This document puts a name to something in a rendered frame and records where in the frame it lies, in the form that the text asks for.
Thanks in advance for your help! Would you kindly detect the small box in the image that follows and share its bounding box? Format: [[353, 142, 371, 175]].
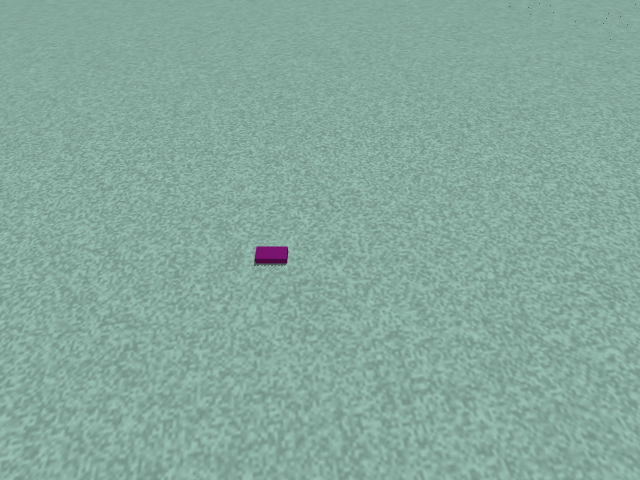
[[255, 246, 288, 264]]

